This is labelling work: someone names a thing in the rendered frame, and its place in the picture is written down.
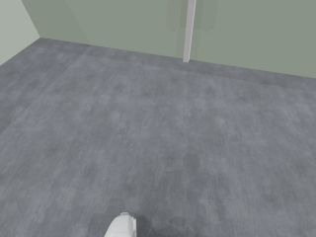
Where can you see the left robot thigh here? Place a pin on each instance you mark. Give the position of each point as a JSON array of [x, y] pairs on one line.
[[122, 226]]

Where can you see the panel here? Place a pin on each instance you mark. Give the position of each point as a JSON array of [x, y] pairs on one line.
[[189, 29]]

